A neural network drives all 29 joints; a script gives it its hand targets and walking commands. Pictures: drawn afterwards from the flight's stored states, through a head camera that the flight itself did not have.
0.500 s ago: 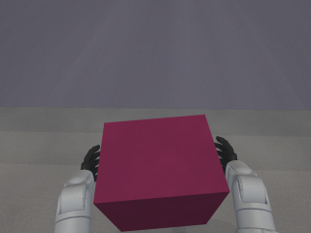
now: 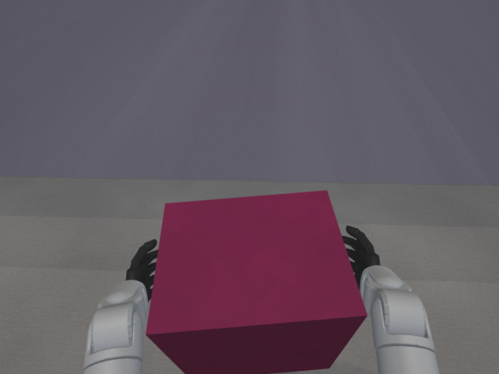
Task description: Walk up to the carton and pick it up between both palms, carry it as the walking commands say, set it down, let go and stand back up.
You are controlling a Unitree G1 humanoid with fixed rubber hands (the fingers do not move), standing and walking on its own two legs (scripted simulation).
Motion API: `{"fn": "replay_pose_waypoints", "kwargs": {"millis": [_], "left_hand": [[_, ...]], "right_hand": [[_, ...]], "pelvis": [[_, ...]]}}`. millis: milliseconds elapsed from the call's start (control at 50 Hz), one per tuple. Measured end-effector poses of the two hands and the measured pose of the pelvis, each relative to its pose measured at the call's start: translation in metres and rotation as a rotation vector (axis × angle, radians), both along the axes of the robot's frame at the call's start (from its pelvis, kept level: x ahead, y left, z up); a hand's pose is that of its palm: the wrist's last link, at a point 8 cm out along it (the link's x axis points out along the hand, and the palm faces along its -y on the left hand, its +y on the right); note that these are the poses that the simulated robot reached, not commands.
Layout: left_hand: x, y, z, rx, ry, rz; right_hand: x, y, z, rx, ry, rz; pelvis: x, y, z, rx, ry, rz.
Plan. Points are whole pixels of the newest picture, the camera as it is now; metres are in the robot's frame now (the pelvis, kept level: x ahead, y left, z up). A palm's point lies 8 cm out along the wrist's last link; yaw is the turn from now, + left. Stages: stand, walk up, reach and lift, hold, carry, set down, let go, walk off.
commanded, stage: hold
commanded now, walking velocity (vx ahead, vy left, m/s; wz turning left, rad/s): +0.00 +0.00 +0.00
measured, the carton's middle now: (254, 292) +0.27 +0.01 -0.03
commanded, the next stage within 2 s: carry in 0.12 s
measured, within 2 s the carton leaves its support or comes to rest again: neither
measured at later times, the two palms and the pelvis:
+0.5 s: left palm (198, 249) +0.31 +0.10 +0.05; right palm (422, 276) +0.25 -0.25 +0.05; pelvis -0.03 -0.02 -0.02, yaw -11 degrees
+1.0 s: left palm (290, 219) +0.37 -0.06 +0.06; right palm out of the picture +0.15 -0.34 +0.07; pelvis -0.04 -0.01 -0.04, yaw -37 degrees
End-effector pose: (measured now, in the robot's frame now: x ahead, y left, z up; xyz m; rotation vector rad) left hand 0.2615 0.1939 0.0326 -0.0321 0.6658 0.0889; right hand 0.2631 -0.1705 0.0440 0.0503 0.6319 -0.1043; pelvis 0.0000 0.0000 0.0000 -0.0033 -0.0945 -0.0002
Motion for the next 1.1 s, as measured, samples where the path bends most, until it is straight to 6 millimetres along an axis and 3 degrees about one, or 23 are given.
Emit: {"fn": "replay_pose_waypoints", "kwargs": {"millis": [140,260,360,420,540,660,760,820,900,980,1100], "left_hand": [[0.004,-0.002,-0.009,0.023,0.040,-0.018],[0.018,-0.011,0.005,0.026,-0.051,-0.039],[0.029,-0.043,0.011,0.040,-0.059,-0.088],[0.035,-0.066,0.010,0.035,-0.006,-0.114],[0.064,-0.104,0.030,0.057,0.039,-0.203],[0.098,-0.127,0.044,0.011,0.015,-0.276],[0.102,-0.138,0.044,-0.015,0.065,-0.320],[0.106,-0.154,0.046,-0.026,0.069,-0.370],[0.112,-0.192,0.044,-0.030,0.063,-0.451],[0.108,-0.243,0.032,-0.039,0.058,-0.533],[0.085,-0.300,0.008,-0.013,0.111,-0.693]], "right_hand": [[0.002,-0.001,-0.011,0.011,0.035,0.008],[0.007,-0.007,-0.001,-0.008,-0.054,-0.009],[-0.004,-0.036,-0.005,-0.011,-0.061,-0.065],[-0.013,-0.057,-0.005,-0.023,-0.008,-0.117],[-0.015,-0.087,0.020,-0.010,0.041,-0.238],[-0.014,-0.101,0.042,-0.011,0.014,-0.349],[-0.037,-0.102,0.039,0.009,0.054,-0.434],[-0.051,-0.110,0.043,0.003,0.054,-0.489],[-0.072,-0.133,0.040,0.001,0.047,-0.573],[-0.103,-0.167,0.028,0.000,0.037,-0.661],[-0.162,-0.193,0.017,0.023,0.088,-0.823]], "pelvis": [[-0.008,0.003,-0.005,-0.001,0.027,0.002],[-0.010,-0.004,-0.022,0.038,0.099,-0.062],[-0.010,-0.020,-0.035,0.018,0.138,-0.119],[-0.016,-0.022,-0.033,0.029,0.155,-0.136],[-0.027,-0.011,-0.023,0.056,0.190,-0.218],[-0.029,0.007,-0.028,0.074,0.216,-0.304],[-0.028,0.013,-0.020,0.051,0.194,-0.416],[-0.028,0.012,-0.017,0.025,0.188,-0.485],[-0.031,0.004,-0.022,0.010,0.178,-0.568],[-0.035,-0.007,-0.037,-0.007,0.187,-0.631],[-0.036,0.006,-0.034,0.041,0.215,-0.748]]}}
